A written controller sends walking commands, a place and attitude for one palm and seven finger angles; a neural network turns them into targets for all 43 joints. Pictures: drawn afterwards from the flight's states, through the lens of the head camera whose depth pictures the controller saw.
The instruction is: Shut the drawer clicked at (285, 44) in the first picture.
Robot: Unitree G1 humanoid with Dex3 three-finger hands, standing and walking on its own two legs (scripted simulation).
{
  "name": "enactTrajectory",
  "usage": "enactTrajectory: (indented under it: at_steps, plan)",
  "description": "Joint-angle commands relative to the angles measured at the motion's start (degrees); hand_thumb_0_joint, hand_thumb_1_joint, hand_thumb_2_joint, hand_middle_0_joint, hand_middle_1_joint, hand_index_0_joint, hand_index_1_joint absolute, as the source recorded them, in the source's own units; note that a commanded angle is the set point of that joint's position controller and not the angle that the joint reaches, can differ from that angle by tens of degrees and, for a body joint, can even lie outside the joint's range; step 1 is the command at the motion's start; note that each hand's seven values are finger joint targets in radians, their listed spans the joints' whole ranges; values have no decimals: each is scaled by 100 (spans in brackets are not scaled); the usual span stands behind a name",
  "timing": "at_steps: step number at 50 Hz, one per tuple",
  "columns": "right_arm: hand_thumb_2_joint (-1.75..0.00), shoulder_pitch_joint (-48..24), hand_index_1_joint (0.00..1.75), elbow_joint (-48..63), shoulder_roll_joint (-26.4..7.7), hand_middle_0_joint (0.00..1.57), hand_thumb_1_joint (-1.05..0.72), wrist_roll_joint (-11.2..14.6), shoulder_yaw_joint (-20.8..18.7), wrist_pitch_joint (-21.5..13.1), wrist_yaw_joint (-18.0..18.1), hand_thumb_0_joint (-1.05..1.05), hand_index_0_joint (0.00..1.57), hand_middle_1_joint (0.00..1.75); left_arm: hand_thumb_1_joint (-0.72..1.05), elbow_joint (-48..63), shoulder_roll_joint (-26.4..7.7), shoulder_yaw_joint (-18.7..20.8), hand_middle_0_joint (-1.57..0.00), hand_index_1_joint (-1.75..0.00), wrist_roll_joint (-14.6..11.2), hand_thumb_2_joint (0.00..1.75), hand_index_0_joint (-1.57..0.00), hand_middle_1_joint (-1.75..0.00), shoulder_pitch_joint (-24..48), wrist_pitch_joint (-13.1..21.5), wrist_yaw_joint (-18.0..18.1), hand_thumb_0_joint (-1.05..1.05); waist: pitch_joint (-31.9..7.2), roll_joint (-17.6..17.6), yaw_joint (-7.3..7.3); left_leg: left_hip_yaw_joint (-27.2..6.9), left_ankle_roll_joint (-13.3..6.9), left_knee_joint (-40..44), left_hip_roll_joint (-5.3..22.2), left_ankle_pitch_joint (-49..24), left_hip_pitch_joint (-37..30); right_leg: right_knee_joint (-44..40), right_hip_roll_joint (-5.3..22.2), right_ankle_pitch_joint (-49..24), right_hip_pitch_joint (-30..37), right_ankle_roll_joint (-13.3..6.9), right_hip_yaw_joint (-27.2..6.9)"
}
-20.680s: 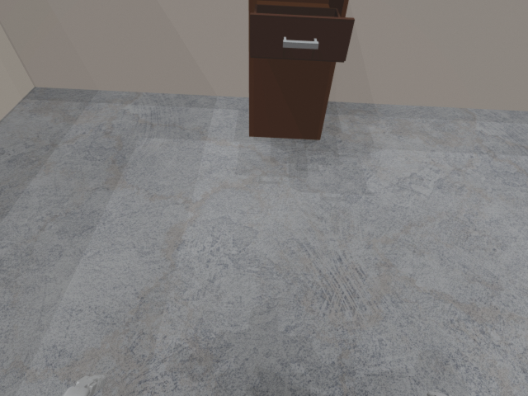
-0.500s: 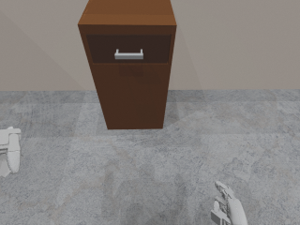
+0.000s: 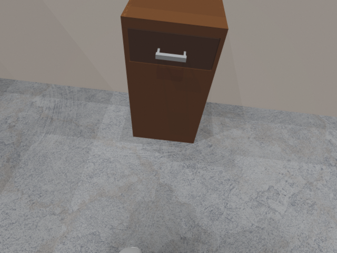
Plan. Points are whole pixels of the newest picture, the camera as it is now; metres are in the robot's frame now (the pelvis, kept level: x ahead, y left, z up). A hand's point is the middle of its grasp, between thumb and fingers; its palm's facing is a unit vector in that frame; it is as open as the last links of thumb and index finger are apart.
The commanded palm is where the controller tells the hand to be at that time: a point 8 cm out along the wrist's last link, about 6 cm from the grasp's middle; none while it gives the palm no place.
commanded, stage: let the arm hang, fingers relaxed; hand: left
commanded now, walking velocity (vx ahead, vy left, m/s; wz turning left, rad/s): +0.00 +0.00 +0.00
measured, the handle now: (171, 54) +0.90 +0.05 -0.04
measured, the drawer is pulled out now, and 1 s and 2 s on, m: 0.00 0.00 0.00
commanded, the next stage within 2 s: look to check the result in 0.68 s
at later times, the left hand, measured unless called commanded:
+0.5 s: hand out of the picture +0.09 +0.23 -0.15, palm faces -0.03 -0.95 -0.30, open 7.3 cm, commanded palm none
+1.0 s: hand out of the picture +0.12 +0.22 -0.15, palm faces -0.04 -0.95 -0.32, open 7.4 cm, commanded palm none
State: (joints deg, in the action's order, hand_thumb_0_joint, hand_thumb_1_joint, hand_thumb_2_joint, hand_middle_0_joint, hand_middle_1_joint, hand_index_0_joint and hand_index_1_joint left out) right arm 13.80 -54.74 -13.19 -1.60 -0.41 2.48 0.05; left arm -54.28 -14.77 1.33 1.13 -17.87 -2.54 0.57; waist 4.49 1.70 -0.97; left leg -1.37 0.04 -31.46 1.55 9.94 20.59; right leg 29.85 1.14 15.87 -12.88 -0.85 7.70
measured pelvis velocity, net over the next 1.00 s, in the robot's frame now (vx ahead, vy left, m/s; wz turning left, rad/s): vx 0.05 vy -0.01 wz -0.04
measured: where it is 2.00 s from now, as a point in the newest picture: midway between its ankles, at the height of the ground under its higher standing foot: outside the picture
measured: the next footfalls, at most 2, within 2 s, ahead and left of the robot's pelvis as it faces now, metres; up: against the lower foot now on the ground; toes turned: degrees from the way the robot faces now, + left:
none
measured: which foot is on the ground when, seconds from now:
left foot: down 0.00-1.00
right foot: down 0.00-1.00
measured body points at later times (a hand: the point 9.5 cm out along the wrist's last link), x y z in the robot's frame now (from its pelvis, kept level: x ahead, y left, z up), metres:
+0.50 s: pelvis +0.02 +0.01 +0.01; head +0.04 +0.00 +0.46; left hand +0.09 +0.28 -0.13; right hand +0.05 -0.26 -0.14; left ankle +0.08 +0.12 -0.73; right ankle +0.00 -0.11 -0.73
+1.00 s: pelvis +0.05 -0.01 +0.01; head +0.07 -0.02 +0.46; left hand +0.12 +0.27 -0.12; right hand +0.11 -0.29 -0.13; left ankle +0.08 +0.12 -0.73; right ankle +0.00 -0.11 -0.73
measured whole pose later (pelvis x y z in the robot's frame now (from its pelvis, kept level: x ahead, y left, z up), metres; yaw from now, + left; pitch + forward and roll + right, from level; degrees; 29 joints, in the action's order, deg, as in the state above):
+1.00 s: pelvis +0.05 -0.01 +0.01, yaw -2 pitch -1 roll +0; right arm 5.8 -64.1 -17.1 -0.9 -0.9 0.1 0.5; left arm -64.6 -16.8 1.1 0.6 -6.4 0.4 0.5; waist 4.0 -1.0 0.1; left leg 1.3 1.0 -20.4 1.6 8.7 10.6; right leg 20.0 0.9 14.3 -4.5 -0.7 5.2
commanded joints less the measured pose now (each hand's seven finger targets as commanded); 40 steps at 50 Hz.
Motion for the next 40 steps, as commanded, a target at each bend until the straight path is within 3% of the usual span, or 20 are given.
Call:
enactTrajectory:
  at_steps: [1,5,9,15,20,26,27,40]
  plan:
    - [-90,-135,30,243,-995,20,-90,23,-323,-179,107,0,20,30,90,22,-894,222,-52,-65,-6,90,-52,-65,122,279,-31,0,-398,-745,117,-645,-269,1104,355,1454,-366,-1021,423,1018,-150,-284,-788]
    - [-90,-45,30,-34,-1026,20,-90,35,-344,-186,118,0,20,30,90,-321,-923,196,-36,-47,-9,90,-36,-47,251,296,-30,0,-214,-306,153,-598,-272,1133,385,1283,-563,-1188,488,1135,-372,-285,-806]
    - [-90,-47,30,-256,-1044,20,-90,39,-343,-204,114,0,20,30,90,-559,-988,188,-20,-30,-16,90,-20,-30,310,305,-17,0,-36,-186,142,-561,-268,1188,390,1088,-651,-1251,527,1151,-450,-289,-810]
    - [-90,-156,30,-485,-1060,20,-90,32,-338,-232,96,0,20,30,90,-707,-1088,205,-20,-30,-19,90,-20,-30,478,319,-5,0,20,-74,119,-461,-247,1206,364,868,-707,-1333,593,1117,-410,-282,-879]
    - [-90,-350,30,-589,-1129,20,-90,39,-305,-306,94,0,20,30,90,-748,-1123,200,-20,-30,-33,90,-20,-30,640,350,-2,0,-144,-415,61,-546,-250,1398,472,344,-697,-1123,547,362,17,-207,-781]
    - [-90,-494,30,-648,-1173,20,-90,60,-276,-355,100,0,20,30,90,-727,-1180,202,-20,-30,-43,90,-20,-30,897,401,14,0,-407,-247,76,-406,-209,1246,485,-707,-968,-1152,627,-437,367,-169,-760]
    - [-90,-533,30,-669,-1165,20,-90,48,-269,-363,100,0,20,30,90,-731,-1161,198,-20,-30,-46,90,-20,-30,938,402,15,0,-461,-369,74,-378,-203,1246,494,-792,-1023,-1150,652,-550,410,-169,-775]
    - [-90,-778,30,-679,-1325,20,-90,59,-256,-359,117,0,20,30,90,-706,-1244,204,-20,-30,-53,90,-20,-30,1244,425,27,0,-630,-280,128,-280,-142,1232,537,-1243,-1359,-1314,690,-1195,649,-129,-789]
